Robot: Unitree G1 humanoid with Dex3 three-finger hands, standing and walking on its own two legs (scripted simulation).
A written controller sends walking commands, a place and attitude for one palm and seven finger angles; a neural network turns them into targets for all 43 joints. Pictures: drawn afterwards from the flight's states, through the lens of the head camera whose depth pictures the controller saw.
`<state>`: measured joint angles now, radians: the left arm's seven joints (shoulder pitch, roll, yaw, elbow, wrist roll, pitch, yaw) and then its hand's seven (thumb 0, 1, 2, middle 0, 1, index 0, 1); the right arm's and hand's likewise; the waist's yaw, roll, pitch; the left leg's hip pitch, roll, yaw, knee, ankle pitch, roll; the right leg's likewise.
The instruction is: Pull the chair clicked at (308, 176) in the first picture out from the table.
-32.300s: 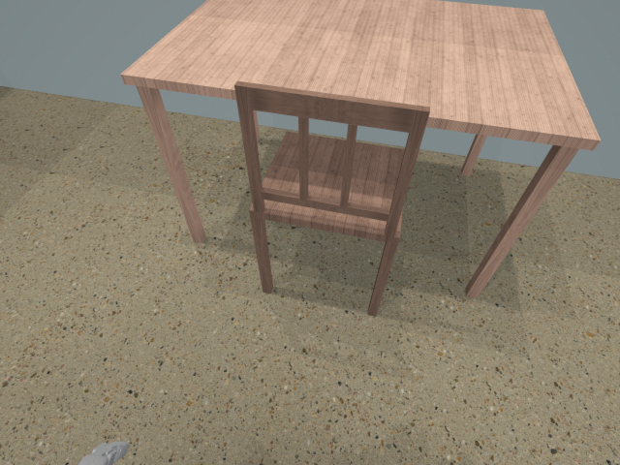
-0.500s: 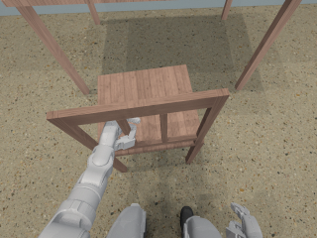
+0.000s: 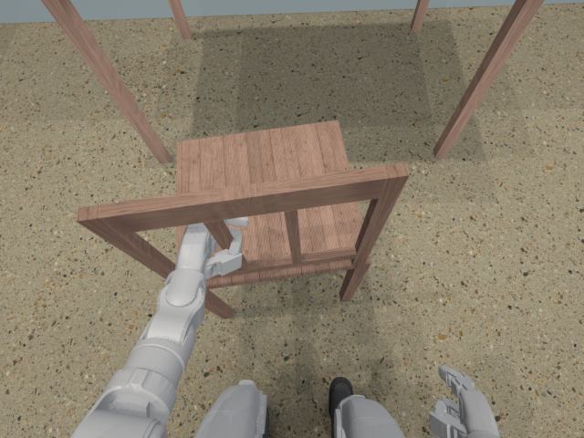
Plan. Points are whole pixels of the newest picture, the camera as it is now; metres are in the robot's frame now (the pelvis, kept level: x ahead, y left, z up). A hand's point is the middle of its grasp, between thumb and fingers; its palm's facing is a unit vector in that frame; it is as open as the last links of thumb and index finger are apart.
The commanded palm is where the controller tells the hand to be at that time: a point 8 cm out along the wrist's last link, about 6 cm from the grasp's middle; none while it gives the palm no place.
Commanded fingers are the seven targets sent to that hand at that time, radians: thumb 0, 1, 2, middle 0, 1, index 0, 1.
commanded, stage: step backward, pulling the chair out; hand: left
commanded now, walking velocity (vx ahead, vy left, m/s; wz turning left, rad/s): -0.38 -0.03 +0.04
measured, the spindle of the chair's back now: (229, 245) +0.38 +0.12 -0.12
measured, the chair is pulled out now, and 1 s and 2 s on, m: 0.43 0.51 0.53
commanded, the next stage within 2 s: stop walking, hand still on the chair in 1.16 s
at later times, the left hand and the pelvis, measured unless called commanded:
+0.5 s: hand (224, 287) +0.30 +0.11 -0.07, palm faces -0.16 -0.97 -0.16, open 5.2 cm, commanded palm +0.28 +0.16 -0.07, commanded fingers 0.00 0.90 0.90 -0.50 -1.45 -0.50 -1.45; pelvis -0.05 +0.02 +0.00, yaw +0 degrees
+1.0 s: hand (221, 306) +0.28 +0.11 -0.07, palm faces -0.13 -0.98 -0.15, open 5.1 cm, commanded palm +0.26 +0.16 -0.06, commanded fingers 0.00 0.90 0.90 -0.50 -1.45 -0.50 -1.45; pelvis -0.08 +0.02 -0.01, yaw +0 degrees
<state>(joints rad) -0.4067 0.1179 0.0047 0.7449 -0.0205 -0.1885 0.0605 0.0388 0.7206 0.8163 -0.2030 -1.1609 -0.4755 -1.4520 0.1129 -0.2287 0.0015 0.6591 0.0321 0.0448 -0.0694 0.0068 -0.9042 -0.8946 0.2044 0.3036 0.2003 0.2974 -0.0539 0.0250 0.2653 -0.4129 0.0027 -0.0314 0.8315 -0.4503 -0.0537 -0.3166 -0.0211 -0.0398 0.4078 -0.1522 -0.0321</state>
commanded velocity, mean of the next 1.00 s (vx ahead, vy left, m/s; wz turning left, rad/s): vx -0.27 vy -0.14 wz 0.01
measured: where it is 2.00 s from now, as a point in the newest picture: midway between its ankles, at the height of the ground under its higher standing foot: outside the picture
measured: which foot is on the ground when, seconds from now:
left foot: up 0.00-0.12, down 0.14-1.00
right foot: down 0.00-1.00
